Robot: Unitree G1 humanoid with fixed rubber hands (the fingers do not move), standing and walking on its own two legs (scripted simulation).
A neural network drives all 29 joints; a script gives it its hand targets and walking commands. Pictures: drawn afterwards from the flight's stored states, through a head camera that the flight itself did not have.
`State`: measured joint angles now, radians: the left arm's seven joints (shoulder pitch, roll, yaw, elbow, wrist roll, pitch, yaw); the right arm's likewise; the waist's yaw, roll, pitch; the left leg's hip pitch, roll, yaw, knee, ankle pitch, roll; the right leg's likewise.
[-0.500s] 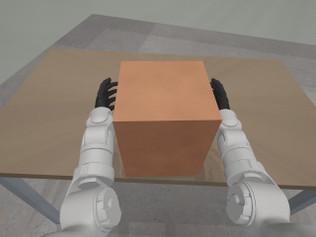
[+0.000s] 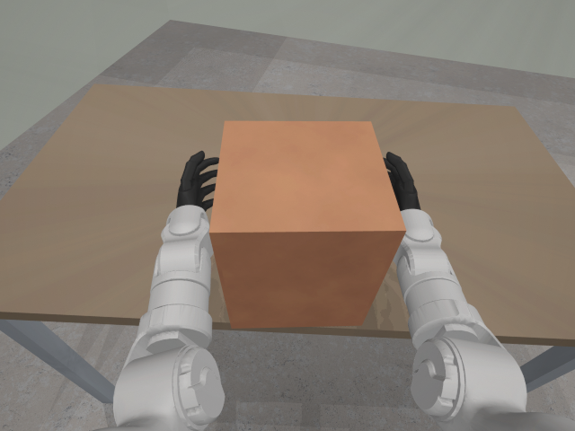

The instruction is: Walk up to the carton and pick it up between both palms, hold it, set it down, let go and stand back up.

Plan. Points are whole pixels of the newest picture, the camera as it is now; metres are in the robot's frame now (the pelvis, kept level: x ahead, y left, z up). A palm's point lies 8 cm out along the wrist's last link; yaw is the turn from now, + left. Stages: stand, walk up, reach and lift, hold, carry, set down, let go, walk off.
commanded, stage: set down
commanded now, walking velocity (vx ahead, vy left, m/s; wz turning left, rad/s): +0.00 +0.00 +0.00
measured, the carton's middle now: (297, 230) +0.39 +0.02 +0.06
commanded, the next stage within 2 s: none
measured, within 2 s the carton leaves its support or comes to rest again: neither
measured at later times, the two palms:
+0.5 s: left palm (193, 207) +0.39 +0.18 +0.10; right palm (404, 208) +0.40 -0.13 +0.11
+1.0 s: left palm (197, 220) +0.39 +0.18 +0.07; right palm (397, 208) +0.42 -0.13 +0.09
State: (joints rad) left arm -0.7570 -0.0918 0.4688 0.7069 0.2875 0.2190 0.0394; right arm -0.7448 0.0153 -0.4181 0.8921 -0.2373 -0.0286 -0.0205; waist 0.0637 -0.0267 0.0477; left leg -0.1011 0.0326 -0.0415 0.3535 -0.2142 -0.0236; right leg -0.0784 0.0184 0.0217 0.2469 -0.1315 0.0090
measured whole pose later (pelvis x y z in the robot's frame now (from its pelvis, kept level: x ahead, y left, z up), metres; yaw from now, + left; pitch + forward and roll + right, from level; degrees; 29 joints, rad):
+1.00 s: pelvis +0.00 -0.01 +0.00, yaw +0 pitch +3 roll -1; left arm -0.76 0.05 0.19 0.85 0.11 0.15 0.15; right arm -0.79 -0.12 -0.09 0.97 0.11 -0.05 -0.10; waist 0.07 -0.03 0.04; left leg -0.21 0.04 -0.04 0.35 -0.20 -0.03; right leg -0.20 0.02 0.02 0.26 -0.12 0.01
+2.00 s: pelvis -0.03 -0.02 +0.00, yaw +0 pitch +1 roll -1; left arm -0.35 0.16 0.16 0.37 -0.06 0.31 0.07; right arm -0.32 -0.16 0.04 0.49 0.27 0.06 -0.12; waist 0.08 -0.03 -0.01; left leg -0.22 0.05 -0.04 0.35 -0.16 -0.05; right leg -0.23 0.03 0.02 0.31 -0.11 -0.01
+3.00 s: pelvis -0.03 -0.01 +0.00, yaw +0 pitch -1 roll +0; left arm 0.20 0.18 0.02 -0.22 -0.11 0.41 0.09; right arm 0.36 -0.16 -0.05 -0.17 0.24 0.20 -0.05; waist 0.07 -0.03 0.04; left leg -0.16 0.04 -0.04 0.35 -0.17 -0.04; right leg -0.17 0.02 0.02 0.32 -0.12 -0.01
